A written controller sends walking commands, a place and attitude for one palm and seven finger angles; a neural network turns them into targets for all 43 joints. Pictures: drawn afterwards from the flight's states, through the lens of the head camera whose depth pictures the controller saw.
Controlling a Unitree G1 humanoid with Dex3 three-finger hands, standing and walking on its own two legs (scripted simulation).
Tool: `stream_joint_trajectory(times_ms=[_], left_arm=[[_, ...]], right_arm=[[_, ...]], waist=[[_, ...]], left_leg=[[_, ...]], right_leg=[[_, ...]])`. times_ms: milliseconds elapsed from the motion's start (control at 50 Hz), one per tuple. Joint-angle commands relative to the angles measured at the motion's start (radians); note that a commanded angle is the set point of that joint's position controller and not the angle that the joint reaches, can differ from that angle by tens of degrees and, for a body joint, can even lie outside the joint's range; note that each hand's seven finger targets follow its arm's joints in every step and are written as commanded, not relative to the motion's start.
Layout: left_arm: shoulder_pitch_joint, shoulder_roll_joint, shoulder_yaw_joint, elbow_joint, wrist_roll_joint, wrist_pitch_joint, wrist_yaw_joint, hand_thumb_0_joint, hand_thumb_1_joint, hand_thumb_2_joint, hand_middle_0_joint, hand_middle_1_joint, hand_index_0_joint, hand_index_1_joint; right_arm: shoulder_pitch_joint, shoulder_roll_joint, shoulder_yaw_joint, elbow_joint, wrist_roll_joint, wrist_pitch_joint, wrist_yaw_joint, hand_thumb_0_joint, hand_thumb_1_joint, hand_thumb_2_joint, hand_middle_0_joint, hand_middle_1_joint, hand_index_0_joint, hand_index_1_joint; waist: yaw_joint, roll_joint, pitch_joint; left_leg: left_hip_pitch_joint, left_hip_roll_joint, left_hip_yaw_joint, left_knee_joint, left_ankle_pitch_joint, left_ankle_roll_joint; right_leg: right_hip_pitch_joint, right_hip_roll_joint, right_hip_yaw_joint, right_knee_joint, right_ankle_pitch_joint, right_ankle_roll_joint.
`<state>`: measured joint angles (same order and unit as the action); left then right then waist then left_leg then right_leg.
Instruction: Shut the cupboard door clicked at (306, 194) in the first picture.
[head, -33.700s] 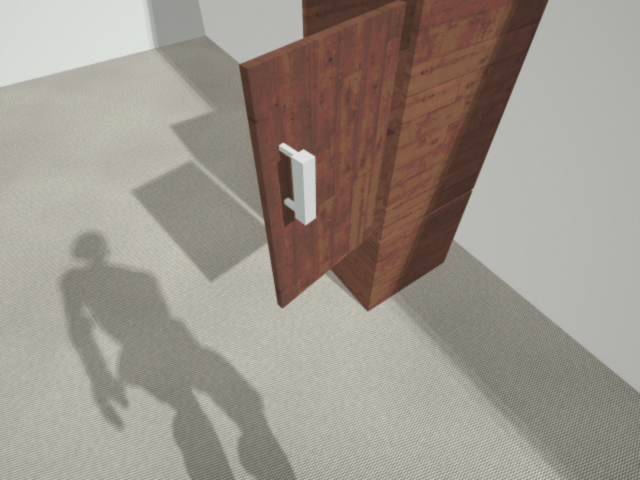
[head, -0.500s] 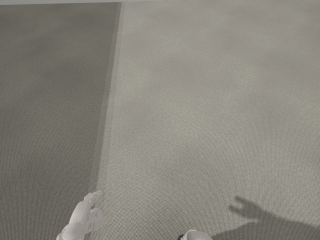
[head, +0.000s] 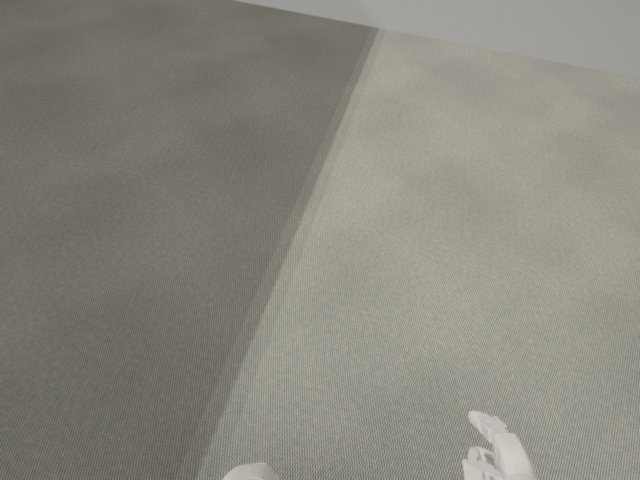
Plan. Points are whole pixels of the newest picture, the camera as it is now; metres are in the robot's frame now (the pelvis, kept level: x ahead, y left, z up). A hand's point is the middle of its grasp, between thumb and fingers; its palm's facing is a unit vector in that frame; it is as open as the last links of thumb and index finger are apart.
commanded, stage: turn to face it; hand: left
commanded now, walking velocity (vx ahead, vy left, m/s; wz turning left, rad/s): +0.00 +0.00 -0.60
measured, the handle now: out of the picture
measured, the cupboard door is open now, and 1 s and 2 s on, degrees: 61 61 61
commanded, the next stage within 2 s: none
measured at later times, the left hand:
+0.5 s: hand (191, 451) +0.16 +0.20 -0.17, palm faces -0.23 -0.95 -0.22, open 7.4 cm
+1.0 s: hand (299, 379) +0.27 +0.06 -0.14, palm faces -0.59 -0.76 -0.26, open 7.4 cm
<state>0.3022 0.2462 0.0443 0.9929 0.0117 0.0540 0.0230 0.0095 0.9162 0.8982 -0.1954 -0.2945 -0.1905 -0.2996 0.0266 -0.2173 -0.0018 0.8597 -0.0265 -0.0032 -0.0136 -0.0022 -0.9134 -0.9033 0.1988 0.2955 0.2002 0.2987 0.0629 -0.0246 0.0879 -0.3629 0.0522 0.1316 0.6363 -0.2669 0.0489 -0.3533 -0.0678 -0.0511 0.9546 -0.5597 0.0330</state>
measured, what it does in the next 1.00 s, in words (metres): steps on the spot, turning right: right foot, then left foot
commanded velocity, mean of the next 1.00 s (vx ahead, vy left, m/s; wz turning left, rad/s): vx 0.00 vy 0.00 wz -0.60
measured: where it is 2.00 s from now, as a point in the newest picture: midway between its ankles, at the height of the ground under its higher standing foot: outside the picture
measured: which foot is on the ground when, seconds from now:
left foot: down 0.00-0.20, up 0.22-0.44, down 0.46-0.84, up 0.86-1.00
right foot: up 0.00-0.16, down 0.18-0.46, up 0.48-0.84, down 0.86-1.00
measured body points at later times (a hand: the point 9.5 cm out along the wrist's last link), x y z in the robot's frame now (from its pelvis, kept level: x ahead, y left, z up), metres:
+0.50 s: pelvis +0.05 +0.01 +0.00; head +0.10 +0.02 +0.45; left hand +0.17 +0.25 -0.15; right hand +0.06 -0.27 -0.12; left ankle +0.07 +0.12 -0.73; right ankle +0.01 -0.12 -0.71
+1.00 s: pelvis +0.05 -0.02 +0.01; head +0.08 -0.06 +0.45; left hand +0.30 +0.10 -0.12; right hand -0.06 -0.27 -0.14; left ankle +0.10 +0.11 -0.65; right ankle -0.01 -0.11 -0.73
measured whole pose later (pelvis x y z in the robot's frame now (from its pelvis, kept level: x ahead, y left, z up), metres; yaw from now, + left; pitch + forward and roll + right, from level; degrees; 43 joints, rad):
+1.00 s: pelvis +0.05 -0.02 +0.01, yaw -35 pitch +0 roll +0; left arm 0.12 0.21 0.03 0.83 0.01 0.05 -0.01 0.01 0.91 0.90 -0.20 -0.30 -0.20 -0.30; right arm 0.21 -0.27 -0.05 0.91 -0.01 0.07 -0.02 0.00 -0.91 -0.90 0.20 0.30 0.20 0.30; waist -0.04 0.05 0.10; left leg -0.47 0.10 0.05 1.12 -0.47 -0.09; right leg -0.27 0.02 0.01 0.56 -0.29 -0.02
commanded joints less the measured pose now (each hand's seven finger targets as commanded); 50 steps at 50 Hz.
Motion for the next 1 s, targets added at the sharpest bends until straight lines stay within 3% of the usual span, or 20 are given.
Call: stream_joint_trajectory(times_ms=[0, 120, 140, 160, 180, 200, 280, 340, 400, 440, 460, 560, 720, 780, 800, 820, 840, 880, 920, 980], left_arm=[[0.059, 0.027, 0.016, -0.055, 0.011, -0.011, -0.028, 0.000, 0.900, 0.900, -0.200, -0.300, -0.200, -0.300], [0.092, 0.021, 0.042, -0.083, 0.018, -0.016, -0.039, 0.000, 0.900, 0.900, -0.200, -0.300, -0.200, -0.300], [0.095, 0.051, 0.051, -0.091, 0.021, -0.021, -0.037, 0.000, 0.900, 0.900, -0.200, -0.300, -0.200, -0.300], [0.080, 0.116, 0.061, -0.105, 0.029, -0.031, -0.031, 0.000, 0.900, 0.900, -0.200, -0.300, -0.200, -0.300], [0.077, 0.168, 0.066, -0.114, 0.026, -0.035, -0.025, 0.000, 0.900, 0.900, -0.200, -0.300, -0.200, -0.300], [0.087, 0.167, 0.075, -0.108, 0.024, -0.043, -0.012, 0.000, 0.900, 0.900, -0.200, -0.300, -0.200, -0.300], [0.002, 0.131, 0.079, -0.124, 0.020, -0.038, 0.001, 0.000, 0.900, 0.900, -0.200, -0.300, -0.200, -0.300], [-0.003, 0.158, 0.086, -0.125, 0.020, -0.033, -0.004, 0.000, 0.900, 0.900, -0.200, -0.300, -0.200, -0.300], [-0.079, 0.146, 0.083, -0.138, 0.006, -0.019, -0.013, 0.000, 0.900, 0.900, -0.200, -0.300, -0.200, -0.300], [-0.081, 0.055, 0.059, -0.187, -0.007, -0.014, -0.029, 0.000, 0.900, 0.900, -0.200, -0.300, -0.200, -0.300], [-0.112, 0.089, 0.058, -0.197, 0.006, -0.010, -0.032, 0.000, 0.900, 0.900, -0.200, -0.300, -0.200, -0.300], [-0.173, 0.077, 0.051, -0.188, 0.005, 0.013, -0.054, 0.000, 0.900, 0.900, -0.200, -0.300, -0.200, -0.300], [-0.275, 0.071, 0.035, -0.241, 0.008, 0.009, -0.067, 0.000, 0.900, 0.900, -0.200, -0.300, -0.200, -0.300], [-0.193, 0.098, 0.039, -0.227, 0.009, -0.005, -0.062, 0.000, 0.900, 0.900, -0.200, -0.300, -0.200, -0.300], [-0.110, 0.139, 0.049, -0.201, 0.011, -0.014, -0.056, 0.000, 0.900, 0.900, -0.200, -0.300, -0.200, -0.300], [-0.026, 0.245, 0.069, -0.181, 0.019, -0.027, -0.042, 0.000, 0.900, 0.900, -0.200, -0.300, -0.200, -0.300], [0.015, 0.290, 0.073, -0.167, 0.003, -0.030, -0.030, 0.000, 0.900, 0.900, -0.200, -0.300, -0.200, -0.300], [-0.083, 0.247, 0.075, -0.197, 0.005, -0.022, -0.009, 0.000, 0.900, 0.900, -0.200, -0.300, -0.200, -0.300], [-0.177, 0.196, 0.059, -0.231, 0.006, -0.024, -0.010, 0.000, 0.900, 0.900, -0.200, -0.300, -0.200, -0.300], [-0.173, 0.193, 0.062, -0.229, 0.012, -0.032, -0.014, 0.000, 0.900, 0.900, -0.200, -0.300, -0.200, -0.300]], right_arm=[[0.055, -0.188, -0.053, -0.011, 0.000, 0.016, -0.017, 0.000, -0.900, -0.900, 0.200, 0.300, 0.200, 0.300], [0.028, -0.170, -0.077, -0.012, 0.009, 0.036, -0.012, 0.000, -0.900, -0.900, 0.200, 0.300, 0.200, 0.300], [0.026, -0.142, -0.078, -0.021, 0.013, 0.039, -0.010, 0.000, -0.900, -0.900, 0.200, 0.300, 0.200, 0.300], [0.039, -0.091, -0.075, -0.038, 0.019, 0.039, -0.006, 0.000, -0.900, -0.900, 0.200, 0.300, 0.200, 0.300], [0.015, -0.052, -0.065, -0.061, 0.022, 0.042, 0.000, 0.000, -0.900, -0.900, 0.200, 0.300, 0.200, 0.300], [-0.020, -0.056, -0.066, -0.075, 0.017, 0.047, -0.007, 0.000, -0.900, -0.900, 0.200, 0.300, 0.200, 0.300], [0.045, -0.063, -0.065, -0.042, 0.022, 0.024, -0.010, 0.000, -0.900, -0.900, 0.200, 0.300, 0.200, 0.300], [0.068, -0.046, -0.058, -0.037, 0.026, 0.019, -0.014, 0.000, -0.900, -0.900, 0.200, 0.300, 0.200, 0.300], [0.201, -0.069, -0.059, 0.002, 0.024, 0.005, -0.023, 0.000, -0.900, -0.900, 0.200, 0.300, 0.200, 0.300], [0.250, -0.226, -0.081, -0.009, 0.002, -0.009, -0.030, 0.000, -0.900, -0.900, 0.200, 0.300, 0.200, 0.300], [0.270, -0.237, -0.078, -0.013, -0.004, -0.004, -0.034, 0.000, -0.900, -0.900, 0.200, 0.300, 0.200, 0.300], [0.226, -0.194, -0.062, -0.023, -0.006, -0.004, -0.038, 0.000, -0.900, -0.900, 0.200, 0.300, 0.200, 0.300], [0.277, -0.229, -0.083, 0.002, -0.007, 0.002, -0.021, 0.000, -0.900, -0.900, 0.200, 0.300, 0.200, 0.300], [0.247, -0.240, -0.089, -0.004, 0.002, 0.007, -0.011, 0.000, -0.900, -0.900, 0.200, 0.300, 0.200, 0.300], [0.231, -0.231, -0.091, -0.015, 0.009, 0.008, -0.005, 0.000, -0.900, -0.900, 0.200, 0.300, 0.200, 0.300], [0.207, -0.150, -0.073, -0.058, 0.018, 0.010, 0.000, 0.000, -0.900, -0.900, 0.200, 0.300, 0.200, 0.300], [0.162, -0.149, -0.064, -0.090, 0.017, 0.024, -0.010, 0.000, -0.900, -0.900, 0.200, 0.300, 0.200, 0.300], [0.123, -0.150, -0.066, -0.083, 0.018, 0.035, -0.020, 0.000, -0.900, -0.900, 0.200, 0.300, 0.200, 0.300], [0.161, -0.142, -0.065, -0.057, 0.012, 0.036, -0.010, 0.000, -0.900, -0.900, 0.200, 0.300, 0.200, 0.300], [0.183, -0.127, -0.063, -0.047, 0.014, 0.038, -0.005, 0.000, -0.900, -0.900, 0.200, 0.300, 0.200, 0.300]], waist=[[-0.052, 0.160, -0.139], [-0.021, 0.125, -0.082], [-0.017, 0.031, -0.061], [-0.020, -0.144, -0.071], [-0.005, -0.203, -0.049], [0.011, -0.248, -0.055], [-0.029, -0.127, -0.178], [-0.022, -0.117, -0.186], [-0.083, -0.087, -0.178], [-0.085, 0.315, -0.172], [-0.104, 0.250, -0.148], [-0.070, 0.184, -0.102], [-0.106, 0.233, -0.126], [-0.058, 0.184, -0.138], [-0.015, 0.108, -0.170], [0.020, -0.198, -0.209], [0.035, -0.220, -0.184], [-0.002, -0.216, -0.125], [-0.061, -0.145, -0.125], [-0.076, -0.128, -0.142]], left_leg=[[0.113, 0.286, -0.168, -0.291, 0.157, 0.100], [0.055, 0.247, -0.068, -0.171, -0.034, 0.032], [0.031, 0.184, -0.020, -0.078, -0.081, -0.009], [-0.027, 0.070, 0.051, 0.075, -0.210, -0.060], [-0.091, -0.033, 0.019, 0.255, -0.329, -0.087], [-0.174, -0.024, -0.078, 0.394, -0.345, -0.085], [-0.184, -0.003, -0.133, 0.354, -0.236, -0.104], [-0.086, -0.035, -0.106, 0.121, -0.204, -0.108], [0.179, -0.037, -0.096, -0.221, 0.054, -0.100], [0.341, 0.350, -0.456, -0.347, 0.343, 0.061], [0.275, 0.415, -0.478, -0.332, 0.395, 0.134], [0.302, 0.276, -0.189, -0.252, 0.684, 0.090], [0.313, 0.301, -0.076, -0.202, 0.635, 0.069], [0.229, 0.281, -0.025, -0.077, 0.546, 0.004], [0.121, 0.243, 0.017, 0.054, 0.422, -0.044], [-0.147, 0.100, 0.093, 0.288, -0.108, -0.111], [-0.240, 0.033, -0.020, 0.472, -0.419, -0.131], [-0.296, 0.065, -0.143, 0.592, -0.315, -0.127], [-0.227, 0.071, -0.131, 0.543, -0.192, -0.142], [-0.150, 0.041, -0.106, 0.423, -0.152, -0.149]], right_leg=[[0.026, 0.016, -0.014, -0.109, 0.094, 0.002], [0.088, 0.046, -0.023, -0.368, 0.335, -0.012], [0.073, 0.006, 0.089, -0.462, 0.402, -0.041], [0.073, -0.141, 0.313, -0.575, 0.481, -0.108], [0.059, -0.263, 0.487, -0.688, 0.555, -0.206], [0.109, -0.271, 0.557, -0.702, 0.617, -0.257], [0.294, -0.186, 0.364, -0.563, 0.794, -0.233], [0.283, -0.164, 0.370, -0.525, 0.838, -0.221], [0.112, -0.081, 0.332, -0.445, 0.693, -0.126], [-0.179, 0.114, 0.122, -0.157, 0.052, -0.015], [-0.175, 0.093, 0.101, 0.028, -0.058, -0.005], [-0.200, 0.043, 0.053, 0.149, 0.084, 0.025], [-0.048, 0.060, -0.032, -0.162, 0.128, -0.001], [0.146, 0.079, -0.056, -0.425, 0.316, -0.027], [0.309, 0.028, 0.006, -0.532, 0.465, -0.051], [0.511, -0.225, 0.313, -0.576, 0.812, -0.143], [0.421, -0.357, 0.434, -0.566, 1.056, -0.259], [0.304, -0.283, 0.448, -0.600, 0.798, -0.276], [0.231, -0.190, 0.298, -0.583, 0.764, -0.225], [0.194, -0.152, 0.268, -0.577, 0.752, -0.209]])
